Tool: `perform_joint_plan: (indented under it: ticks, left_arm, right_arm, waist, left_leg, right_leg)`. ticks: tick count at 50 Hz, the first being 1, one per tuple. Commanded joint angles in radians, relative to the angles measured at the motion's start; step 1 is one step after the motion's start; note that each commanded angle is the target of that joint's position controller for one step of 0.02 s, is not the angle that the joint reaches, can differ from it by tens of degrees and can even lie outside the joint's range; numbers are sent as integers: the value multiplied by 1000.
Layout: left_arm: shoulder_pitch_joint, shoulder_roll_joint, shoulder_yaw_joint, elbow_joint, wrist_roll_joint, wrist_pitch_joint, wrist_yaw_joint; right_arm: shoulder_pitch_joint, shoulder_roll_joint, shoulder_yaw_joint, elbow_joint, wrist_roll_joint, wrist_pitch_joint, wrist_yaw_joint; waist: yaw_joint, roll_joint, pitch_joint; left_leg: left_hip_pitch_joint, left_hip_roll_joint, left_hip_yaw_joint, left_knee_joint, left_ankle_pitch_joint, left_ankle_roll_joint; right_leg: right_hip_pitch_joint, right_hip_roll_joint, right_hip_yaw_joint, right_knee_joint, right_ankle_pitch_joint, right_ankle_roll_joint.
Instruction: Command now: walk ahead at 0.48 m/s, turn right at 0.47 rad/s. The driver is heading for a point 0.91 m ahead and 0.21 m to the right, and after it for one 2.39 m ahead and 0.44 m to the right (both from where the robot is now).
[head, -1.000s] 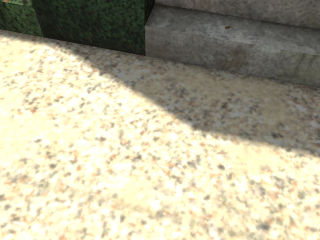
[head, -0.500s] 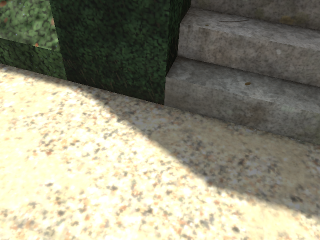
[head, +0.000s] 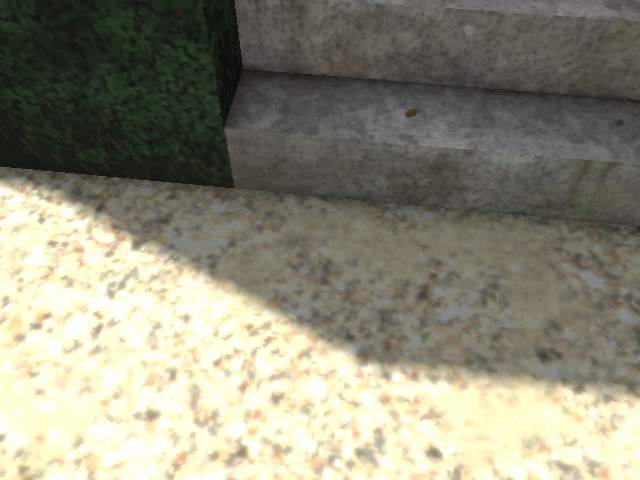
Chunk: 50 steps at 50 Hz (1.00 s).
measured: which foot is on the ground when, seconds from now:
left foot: down 0.00-0.00, up 0.02-0.54, down 0.56-1.00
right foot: down 0.00-0.58, up 0.60-1.00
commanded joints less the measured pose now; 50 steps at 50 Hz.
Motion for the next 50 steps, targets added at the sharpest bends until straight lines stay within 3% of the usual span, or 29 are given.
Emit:
perform_joint_plan:
  ticks: [1, 2, 3, 4, 6, 7, 9, 12, 17, 22, 24, 25, 27, 28, 29, 30, 31, 32, 33, 34, 36, 40, 43, 45, 48, 50]
  left_arm:
    - [411, 277, 88, 51, 0, 5, 16]
    - [362, 273, 84, 48, -16, 16, 17]
    - [298, 231, 72, 43, -19, 15, 24]
    - [255, 177, 59, 38, -20, 9, 25]
    - [214, 125, 40, 32, -28, -3, 33]
    - [227, 126, 38, 32, -32, -13, 35]
    - [264, 151, 41, 37, -39, -27, 37]
    - [331, 165, 41, 36, -40, -26, 37]
    - [442, 171, 39, 30, -36, -19, 40]
    - [509, 184, 39, 21, -22, -13, 55]
    - [491, 199, 43, 10, -18, -13, 63]
    - [454, 210, 46, -2, -19, -14, 65]
    - [407, 230, 48, -12, -20, -26, 53]
    - [401, 208, 43, -19, -27, -36, 43]
    - [454, 114, 20, -51, -50, -43, 38]
    - [564, 134, 26, -44, -61, -33, 42]
    - [522, 174, 28, -17, -27, -19, 49]
    - [424, 163, 24, -28, -12, -16, 39]
    - [379, 142, 21, -42, -9, -14, 31]
    - [352, 140, 21, -57, 3, -6, 22]
    - [360, 123, 16, -53, 10, 9, 10]
    - [231, 114, 6, -96, 14, 15, -6]
    - [88, 95, -12, -136, 8, 8, -17]
    - [11, 86, -21, -155, 2, 3, -21]
    - [-67, 106, -23, -175, -9, 0, -8]
    - [-82, 113, -22, -184, -7, -6, -4]
  right_arm:
    - [44, -100, -23, -123, 31, -15, 22]
    - [-92, -161, -36, -167, 20, -28, 29]
    - [-160, -151, -32, -198, 23, -40, 32]
    - [-166, -141, -32, -196, 17, -44, 30]
    - [-150, -116, -33, -206, -17, -8, 31]
    - [-143, -110, -34, -213, -24, 11, 35]
    - [-177, -109, -36, -235, -29, 38, 40]
    - [-333, -127, -38, -301, -27, 51, 45]
    - [-516, -132, -32, -379, -21, 53, 56]
    - [-662, -135, -13, -456, -11, 41, 63]
    - [-649, -151, -12, -473, -4, 31, 61]
    - [-594, -163, -15, -464, -2, 26, 56]
    - [-358, -213, -36, -395, 1, 12, 36]
    - [-210, -246, -49, -367, -13, -1, 19]
    - [-87, -328, -65, -366, -41, 0, 3]
    - [-105, -347, -79, -343, -30, 15, 16]
    - [-204, -250, -63, -367, -12, 22, 26]
    - [-264, -178, -45, -371, -5, 19, 33]
    - [-283, -154, -37, -359, -12, 16, 35]
    - [-266, -153, -33, -339, -10, 9, 33]
    - [-223, -164, -35, -302, 0, -10, 40]
    - [-163, -180, -38, -260, 13, -28, 49]
    - [-118, -175, -36, -237, 16, -22, 53]
    - [-87, -197, -42, -223, 16, -23, 53]
    - [-41, -221, -49, -200, 10, -22, 45]
    - [-29, -225, -50, -185, 12, -17, 40]
  waist:
    - [144, -217, -367]
    - [142, -74, -302]
    - [115, -40, -182]
    - [73, 34, -103]
    - [7, 22, -65]
    - [-3, 7, -65]
    - [-8, -11, -49]
    - [31, -40, -8]
    - [98, -61, -19]
    - [138, -78, -10]
    - [116, -91, -15]
    - [82, -98, -28]
    - [-19, -73, -148]
    - [-85, -48, -240]
    - [-91, 113, -389]
    - [-18, 298, -448]
    - [15, 111, -274]
    - [7, 2, -155]
    - [24, -11, -95]
    - [36, 26, -72]
    - [52, 69, -75]
    - [49, 69, -52]
    - [18, 69, -23]
    - [-3, 75, -18]
    - [-22, 70, -16]
    - [-23, 88, -5]
  left_leg:
    - [-691, -113, -95, 930, -3, 29]
    - [-797, -52, -253, 955, 75, 51]
    - [-822, -7, -244, 901, 161, 58]
    - [-772, 28, -243, 803, 205, 58]
    - [-667, 54, -252, 696, 200, 35]
    - [-649, 53, -248, 661, 192, 22]
    - [-672, 52, -226, 588, 216, -4]
    - [-768, 51, -206, 454, 346, -35]
    - [-840, 6, -205, 274, 492, -39]
    - [-847, -48, -200, 123, 459, -20]
    - [-763, -63, -213, 46, 439, 1]
    - [-654, -81, -213, 0, 410, 17]
    - [-319, -122, -180, -73, 403, 63]
    - [-83, -26, -262, -83, 390, 100]
    - [163, 247, -585, -76, 306, 171]
    - [219, 379, -990, -204, 308, 289]
    - [57, 337, -907, -239, 177, 276]
    - [-83, 280, -753, -264, 190, 254]
    - [-166, 230, -646, -294, 261, 224]
    - [-213, 193, -571, -311, 337, 210]
    - [-247, 161, -484, -331, 480, 202]
    - [-225, 154, -396, -397, 519, 218]
    - [-233, 112, -316, -423, 539, 199]
    - [-236, 101, -280, -416, 578, 182]
    - [-183, 130, -284, -394, 563, 166]
    - [-135, 154, -289, -364, 623, 164]
  right_leg:
    - [821, -415, 867, -279, -204, -269]
    - [763, -377, 812, -322, -167, -238]
    - [634, -361, 675, -331, -87, -211]
    - [496, -318, 582, -352, 32, -170]
    - [339, -232, 461, -374, 148, -132]
    - [315, -216, 440, -380, 184, -133]
    - [289, -186, 404, -396, 212, -130]
    - [301, -162, 405, -420, 210, -96]
    - [435, -152, 435, -372, 339, -37]
    - [565, -168, 491, -298, 470, -53]
    - [576, -179, 514, -262, 521, -41]
    - [543, -171, 507, -228, 582, -21]
    - [487, -125, 456, -9, 771, 23]
    - [363, -81, 433, 191, 607, 38]
    - [162, 9, 337, 490, 117, 63]
    - [-25, 107, 270, 698, -388, 79]
    - [-91, 20, 286, 742, -295, 75]
    - [-89, -5, 280, 699, -226, 80]
    - [-79, -31, 273, 645, -200, 82]
    - [-68, -50, 272, 597, -195, 86]
    - [-33, -51, 253, 553, -184, 92]
    - [-146, -98, 203, 450, -81, 114]
    - [-144, -124, 144, 261, 37, 133]
    - [-92, -117, 114, 139, 95, 140]
    - [-44, -103, 98, 24, 86, 137]
    - [-25, -94, 92, -22, 46, 118]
